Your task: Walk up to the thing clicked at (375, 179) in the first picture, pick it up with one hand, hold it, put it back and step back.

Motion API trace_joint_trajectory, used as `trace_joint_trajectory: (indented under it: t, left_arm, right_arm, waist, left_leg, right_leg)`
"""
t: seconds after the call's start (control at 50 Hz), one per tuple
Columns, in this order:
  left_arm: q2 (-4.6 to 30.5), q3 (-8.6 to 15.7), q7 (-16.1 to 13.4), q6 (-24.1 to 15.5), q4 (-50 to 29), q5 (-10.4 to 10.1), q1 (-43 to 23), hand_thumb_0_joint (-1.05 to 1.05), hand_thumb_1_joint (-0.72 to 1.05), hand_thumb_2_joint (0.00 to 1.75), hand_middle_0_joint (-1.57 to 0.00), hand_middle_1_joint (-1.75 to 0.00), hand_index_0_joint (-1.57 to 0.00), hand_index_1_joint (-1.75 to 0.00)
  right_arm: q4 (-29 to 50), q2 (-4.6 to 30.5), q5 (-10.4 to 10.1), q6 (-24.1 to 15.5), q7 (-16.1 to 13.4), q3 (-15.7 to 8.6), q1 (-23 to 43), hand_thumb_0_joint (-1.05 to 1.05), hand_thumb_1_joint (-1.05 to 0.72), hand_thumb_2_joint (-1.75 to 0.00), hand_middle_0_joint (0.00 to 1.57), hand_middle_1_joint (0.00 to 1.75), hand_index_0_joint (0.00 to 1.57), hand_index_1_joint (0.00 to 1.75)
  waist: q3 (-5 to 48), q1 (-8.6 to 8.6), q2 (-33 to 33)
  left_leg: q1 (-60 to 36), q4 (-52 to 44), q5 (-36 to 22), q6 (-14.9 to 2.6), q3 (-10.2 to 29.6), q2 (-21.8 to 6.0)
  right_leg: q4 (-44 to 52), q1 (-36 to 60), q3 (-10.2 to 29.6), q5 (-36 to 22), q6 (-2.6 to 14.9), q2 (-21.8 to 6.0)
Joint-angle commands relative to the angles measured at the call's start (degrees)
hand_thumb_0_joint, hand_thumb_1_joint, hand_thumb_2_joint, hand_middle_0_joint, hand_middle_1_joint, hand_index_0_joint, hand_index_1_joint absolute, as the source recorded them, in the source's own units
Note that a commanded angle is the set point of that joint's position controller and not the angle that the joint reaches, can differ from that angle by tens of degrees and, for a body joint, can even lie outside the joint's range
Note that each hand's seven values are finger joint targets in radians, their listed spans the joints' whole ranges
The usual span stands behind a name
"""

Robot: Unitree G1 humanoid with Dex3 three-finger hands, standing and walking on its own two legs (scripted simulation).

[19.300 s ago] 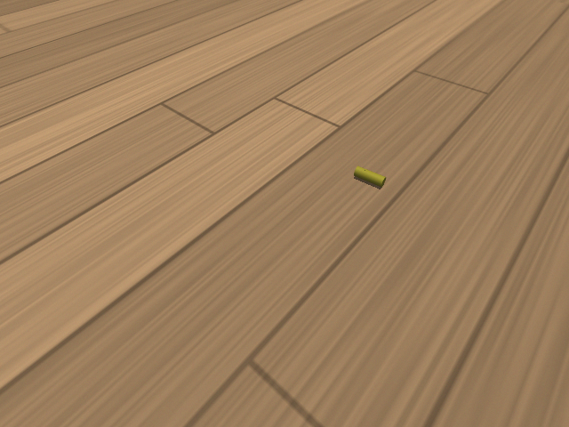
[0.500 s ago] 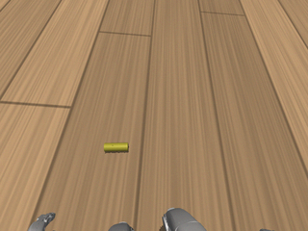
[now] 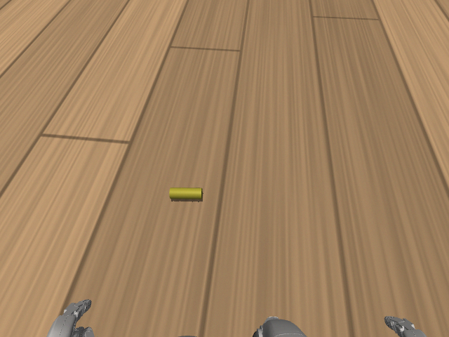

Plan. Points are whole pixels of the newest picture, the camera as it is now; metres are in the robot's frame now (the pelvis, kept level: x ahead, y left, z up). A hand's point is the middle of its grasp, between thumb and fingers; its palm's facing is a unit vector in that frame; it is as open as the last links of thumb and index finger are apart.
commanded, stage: walk up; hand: left
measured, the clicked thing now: (186, 193) +0.78 +0.20 -0.72
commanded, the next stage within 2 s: stand in 1.90 s
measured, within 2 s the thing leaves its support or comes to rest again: neither
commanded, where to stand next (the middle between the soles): +0.37 -0.02 m, yaw -3 degrees
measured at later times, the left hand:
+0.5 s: hand out of the picture -0.04 +0.24 -0.13, palm faces +0.02 -0.92 -0.38, open 7.4 cm
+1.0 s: hand out of the picture +0.02 +0.25 -0.13, palm faces +0.04 -0.93 -0.36, open 7.4 cm
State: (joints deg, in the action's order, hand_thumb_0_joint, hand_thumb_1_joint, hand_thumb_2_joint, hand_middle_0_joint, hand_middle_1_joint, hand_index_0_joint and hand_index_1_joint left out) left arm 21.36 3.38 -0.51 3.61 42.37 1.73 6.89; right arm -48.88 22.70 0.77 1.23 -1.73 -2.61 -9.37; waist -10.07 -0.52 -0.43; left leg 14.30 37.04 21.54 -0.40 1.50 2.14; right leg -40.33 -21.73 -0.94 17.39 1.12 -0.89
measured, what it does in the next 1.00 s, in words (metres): steps on the spot: right foot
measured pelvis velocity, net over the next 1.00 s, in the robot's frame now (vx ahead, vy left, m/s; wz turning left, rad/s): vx -0.06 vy -0.01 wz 0.02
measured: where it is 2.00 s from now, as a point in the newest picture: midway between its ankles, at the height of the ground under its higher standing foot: outside the picture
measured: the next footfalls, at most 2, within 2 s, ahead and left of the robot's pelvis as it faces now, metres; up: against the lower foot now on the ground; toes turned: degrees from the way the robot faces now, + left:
right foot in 0.28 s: -0.04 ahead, -0.14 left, +0.00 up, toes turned -1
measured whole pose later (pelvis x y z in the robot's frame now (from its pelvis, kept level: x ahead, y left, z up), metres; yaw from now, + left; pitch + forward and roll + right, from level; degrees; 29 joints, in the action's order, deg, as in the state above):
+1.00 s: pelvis -0.06 -0.01 +0.02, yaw +1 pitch -2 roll +0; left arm 21.2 2.1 -0.2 -1.5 58.7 0.0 6.8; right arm -58.0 19.9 0.6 -1.6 0.6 -2.2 -8.6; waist -4.0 -1.0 -0.4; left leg 11.6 30.8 17.3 -0.2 3.7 1.5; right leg -30.1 -9.0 0.6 19.2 -1.1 -1.3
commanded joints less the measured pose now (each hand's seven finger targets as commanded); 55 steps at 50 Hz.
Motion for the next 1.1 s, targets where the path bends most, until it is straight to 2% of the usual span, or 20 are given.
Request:
trace_joint_trajectory:
  t: [0.0, 0.02, 0.08, 0.16, 0.22, 0.24, 0.26, 0.28, 0.3, 0.34, 0.42, 0.48, 0.52, 0.54, 0.58, 0.66, 0.78, 0.92, 1.02, 1.08]
  left_arm:
    - [10.2, 3.0, -0.3, -0.8, -4.1, -0.8, 0.6, 0.0, 0.9, 0.9, -0.2, -0.3, -0.2, -0.3]
    - [12.1, 4.2, -0.8, -0.7, -3.6, -0.1, -3.0, 0.0, 0.9, 0.9, -0.2, -0.3, -0.2, -0.3]
    - [11.3, 4.2, -0.2, -0.7, 0.3, -1.1, 2.8, 0.0, 0.9, 0.9, -0.2, -0.3, -0.2, -0.3]
    - [10.0, 3.5, 1.1, -2.4, 2.1, -0.5, 3.3, 0.0, 0.9, 0.9, -0.2, -0.3, -0.2, -0.3]
    - [9.5, 3.7, 0.5, -4.3, 6.4, -0.2, 7.4, 0.0, 0.9, 0.9, -0.2, -0.3, -0.2, -0.3]
    - [11.7, 4.3, 0.0, -5.0, 7.5, 0.4, 9.4, 0.0, 0.9, 0.9, -0.2, -0.3, -0.2, -0.3]
    - [14.5, 4.7, -0.3, -5.9, 7.5, 1.2, 9.5, 0.0, 0.9, 0.9, -0.2, -0.3, -0.2, -0.3]
    - [19.6, 5.5, -0.2, -5.9, 5.9, 0.9, 4.7, 0.0, 0.9, 0.9, -0.2, -0.3, -0.2, -0.3]
    - [19.5, 5.1, -0.2, -6.2, 4.5, 1.1, -0.1, 0.0, 0.9, 0.9, -0.2, -0.3, -0.2, -0.3]
    - [14.6, 3.8, -0.2, -6.9, 5.0, 0.4, -1.8, 0.0, 0.9, 0.9, -0.2, -0.3, -0.2, -0.3]
    - [15.3, 4.2, 0.3, -6.9, 7.2, 0.6, 2.5, 0.0, 0.9, 0.9, -0.2, -0.3, -0.2, -0.3]
    - [14.2, 3.1, 0.6, -5.8, 7.0, -0.1, 0.9, 0.0, 0.9, 0.9, -0.2, -0.3, -0.2, -0.3]
    - [9.3, 1.3, 0.8, -5.6, 7.2, -1.2, 1.1, 0.0, 0.9, 0.9, -0.2, -0.3, -0.2, -0.3]
    - [10.4, 1.8, 0.6, -5.2, 8.3, -1.6, 0.6, 0.0, 0.9, 0.9, -0.2, -0.3, -0.2, -0.3]
    - [10.7, 1.9, 0.7, -5.6, 9.4, -1.3, 2.6, 0.0, 0.9, 0.9, -0.2, -0.3, -0.2, -0.3]
    - [12.3, 2.4, 0.5, -6.6, 11.7, -0.7, 3.2, 0.0, 0.9, 0.9, -0.2, -0.3, -0.2, -0.3]
    - [14.8, 2.6, 0.2, -6.9, 11.8, -0.4, -0.5, 0.0, 0.9, 0.9, -0.2, -0.3, -0.2, -0.3]
    - [11.8, 1.7, -0.4, -6.8, 12.8, -1.7, -1.1, 0.0, 0.9, 0.9, -0.2, -0.3, -0.2, -0.3]
    - [12.6, 1.8, -0.8, -6.4, 13.4, -1.6, 0.0, 0.0, 0.9, 0.9, -0.2, -0.3, -0.2, -0.3]
    - [15.2, 2.1, -0.9, -6.5, 13.2, -0.9, -0.6, 0.0, 0.9, 0.9, -0.2, -0.3, -0.2, -0.3]
  right_arm:
    - [3.7, 19.0, 1.2, -1.7, 0.0, -5.2, -1.3, 0.0, -0.9, -0.9, 0.2, 0.3, 0.2, 0.3]
    - [4.1, 20.2, 1.3, -2.1, 0.1, -5.7, -1.0, 0.0, -0.9, -0.9, 0.2, 0.3, 0.2, 0.3]
    - [4.3, 14.3, 1.3, -2.5, -0.6, -3.8, 3.4, 0.0, -0.9, -0.9, 0.2, 0.3, 0.2, 0.3]
    - [4.0, 12.4, 1.9, -2.4, 0.2, -3.8, 2.3, 0.0, -0.9, -0.9, 0.2, 0.3, 0.2, 0.3]
    - [3.7, 13.4, 1.6, -1.1, 0.9, -3.6, 2.5, 0.0, -0.9, -0.9, 0.2, 0.3, 0.2, 0.3]
    - [3.7, 11.2, 1.1, -0.8, 1.0, -2.9, 1.8, 0.0, -0.9, -0.9, 0.2, 0.3, 0.2, 0.3]
    - [4.6, 7.8, 0.5, -0.9, 1.3, -1.8, 1.4, 0.0, -0.9, -0.9, 0.2, 0.3, 0.2, 0.3]
    - [4.4, 8.2, 0.3, -0.6, 0.8, -2.3, 2.9, 0.0, -0.9, -0.9, 0.2, 0.3, 0.2, 0.3]
    - [2.8, 11.0, 0.2, -0.5, 0.9, -3.3, 2.4, 0.0, -0.9, -0.9, 0.2, 0.3, 0.2, 0.3]
    - [0.8, 10.2, -0.5, -1.2, 1.4, -2.9, 1.0, 0.0, -0.9, -0.9, 0.2, 0.3, 0.2, 0.3]
    - [-0.2, 9.1, 0.4, -2.2, 2.1, -2.4, 0.5, 0.0, -0.9, -0.9, 0.2, 0.3, 0.2, 0.3]
    - [-2.3, 8.5, 0.7, -3.2, 2.1, -2.9, -2.8, 0.0, -0.9, -0.9, 0.2, 0.3, 0.2, 0.3]
    - [-2.5, 12.2, 1.4, -3.9, 1.6, -4.0, -2.9, 0.0, -0.9, -0.9, 0.2, 0.3, 0.2, 0.3]
    - [-2.3, 14.1, 1.2, -3.9, 1.8, -4.0, -1.5, 0.0, -0.9, -0.9, 0.2, 0.3, 0.2, 0.3]
    - [-1.6, 13.2, 1.1, -3.8, 2.2, -3.5, 1.6, 0.0, -0.9, -0.9, 0.2, 0.3, 0.2, 0.3]
    - [-2.5, 9.7, 0.4, -3.3, 2.2, -2.2, 2.5, 0.0, -0.9, -0.9, 0.2, 0.3, 0.2, 0.3]
    - [-4.6, 8.5, 0.5, -3.6, 2.1, -2.0, 0.7, 0.0, -0.9, -0.9, 0.2, 0.3, 0.2, 0.3]
    - [-5.8, 10.3, -0.2, -4.3, 1.3, -2.6, 0.1, 0.0, -0.9, -0.9, 0.2, 0.3, 0.2, 0.3]
    - [-5.1, 9.6, -0.4, -3.2, 1.0, -2.8, 3.3, 0.0, -0.9, -0.9, 0.2, 0.3, 0.2, 0.3]
    - [-4.9, 8.1, 0.1, -2.7, 1.2, -2.3, 4.9, 0.0, -0.9, -0.9, 0.2, 0.3, 0.2, 0.3]
  waist:
    - [14.2, 0.09, 11.6]
    - [12.6, 2.95, 12.0]
    - [11.2, -1.93, 5.9]
    - [10.0, 0.55, 11.1]
    - [10.6, -1.21, 10.6]
    - [11.4, -1.99, 5.9]
    - [11.0, -1.48, -3.6]
    - [9.4, -2.25, -9.0]
    - [5.0, -0.97, -7.2]
    - [3.5, 0.66, -3.0]
    - [5.5, -1.77, -8.9]
    - [7.9, 0.84, -7.6]
    - [10.5, 1.21, 3.5]
    - [9.5, 0.27, 5.3]
    - [7.5, -1.2, 5.2]
    - [8.5, -1.57, 5.5]
    - [6.5, 0.28, -3.1]
    - [15.5, -0.31, 1.5]
    - [14.7, -1.19, 1.3]
    - [12.0, -1.08, -2.8]
  left_leg:
    - [-3.8, -17.2, -20.0, -12.43, 25.0, -22.4]
    - [2.1, -17.8, -25.3, -17.87, 30.1, -27.4]
    - [0.7, -13.1, -29.3, -12.7, 13.6, -18.5]
    - [-1.6, -14.0, -8.2, -10.27, 10.3, -13.8]
    - [2.7, -8.2, -4.5, -8.0, 7.9, -11.7]
    - [7.2, -2.2, -4.5, -5.62, 6.2, -9.9]
    - [15.1, 4.8, 1.7, -2.19, 4.1, -5.0]
    - [11.7, 10.2, 11.5, -0.09, 5.4, -1.8]
    - [5.9, 15.9, 10.3, 0.51, 8.9, -3.5]
    - [8.3, 12.7, 5.6, 0.46, 7.5, -2.3]
    - [6.6, 2.0, 5.7, 0.62, 3.2, -1.9]
    - [-4.9, -14.5, -2.5, -0.2, -0.4, -0.7]
    - [-10.9, -19.5, -2.6, -4.41, 17.3, -11.3]
    - [-3.4, -22.7, 9.9, -8.37, 22.9, -16.1]
    - [2.0, -22.4, 9.8, -8.99, 19.6, -15.6]
    - [6.7, -15.9, 3.7, -1.88, 9.6, -6.8]
    - [4.3, -7.9, -3.9, -1.42, 4.6, -3.2]
    - [-8.1, -7.9, -42.7, -4.73, 7.5, -8.8]
    - [-1.2, -4.6, -29.7, -3.87, 5.3, -6.6]
    - [4.1, -0.9, -16.4, -2.02, 2.9, -3.6]
  right_leg:
    - [-8.9, -2.0, 2.6, 10.0, 0.41, 3.7]
    - [-20.4, -0.1, 7.7, 19.4, -0.46, 3.3]
    - [-26.7, -1.2, 11.0, 13.6, 0.34, 4.9]
    - [-4.6, 3.1, 4.4, 12.8, -1.19, 2.4]
    - [18.8, 15.4, -0.2, 2.7, 0.08, 3.8]
    - [20.8, 21.0, 5.0, 0.5, 0.94, 1.9]
    - [24.6, 22.6, 21.2, 7.4, 3.43, -7.1]
    - [26.7, 7.6, 32.7, 15.8, 11.1, -18.7]
    - [27.6, -2.2, 34.7, 18.4, 13.36, -20.8]
    - [24.2, 3.2, 23.0, 8.9, 9.94, -14.1]
    - [22.7, 9.0, 18.3, 5.3, 7.79, -11.9]
    - [16.8, 6.7, 12.8, -0.6, 5.75, -9.6]
    - [8.0, -0.7, 5.9, 0.1, 0.54, -2.5]
    - [4.5, 2.6, 1.9, 10.6, -0.02, 0.7]
    - [5.2, 7.9, 2.1, 9.9, 0.35, 0.2]
    - [17.2, 17.1, 7.9, 2.2, 2.04, -2.4]
    - [21.0, 12.0, 14.7, 2.4, 5.75, -9.9]
    - [9.9, 16.2, 2.9, -22.6, 0.68, -3.5]
    - [10.1, 19.5, 5.2, -20.1, 2.72, -5.0]
    - [14.5, 19.2, 13.1, -14.7, 7.28, -11.7]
